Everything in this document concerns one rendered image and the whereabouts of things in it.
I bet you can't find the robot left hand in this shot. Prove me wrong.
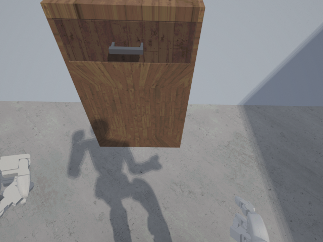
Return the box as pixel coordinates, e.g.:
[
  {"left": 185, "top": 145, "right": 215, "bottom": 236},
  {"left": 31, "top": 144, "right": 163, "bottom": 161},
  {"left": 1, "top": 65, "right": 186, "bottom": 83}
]
[{"left": 0, "top": 154, "right": 34, "bottom": 218}]

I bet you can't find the robot right hand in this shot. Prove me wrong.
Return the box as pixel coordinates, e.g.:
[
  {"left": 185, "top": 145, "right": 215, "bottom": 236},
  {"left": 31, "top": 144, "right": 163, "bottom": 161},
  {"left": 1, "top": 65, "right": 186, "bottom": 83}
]
[{"left": 230, "top": 196, "right": 270, "bottom": 242}]

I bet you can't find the drawer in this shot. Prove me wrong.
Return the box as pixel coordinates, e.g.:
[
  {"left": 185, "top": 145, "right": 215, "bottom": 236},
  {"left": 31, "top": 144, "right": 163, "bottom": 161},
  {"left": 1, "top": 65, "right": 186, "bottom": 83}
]
[{"left": 54, "top": 18, "right": 196, "bottom": 63}]

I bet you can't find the handle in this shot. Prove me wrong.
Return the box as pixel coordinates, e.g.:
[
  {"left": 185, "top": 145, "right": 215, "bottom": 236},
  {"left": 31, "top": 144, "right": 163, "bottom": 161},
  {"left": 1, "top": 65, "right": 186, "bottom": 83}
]
[{"left": 109, "top": 42, "right": 143, "bottom": 55}]

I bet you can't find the cabinet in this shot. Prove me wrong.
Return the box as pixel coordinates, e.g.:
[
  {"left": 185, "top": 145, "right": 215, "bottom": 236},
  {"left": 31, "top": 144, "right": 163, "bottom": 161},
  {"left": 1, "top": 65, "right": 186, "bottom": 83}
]
[{"left": 40, "top": 0, "right": 205, "bottom": 148}]

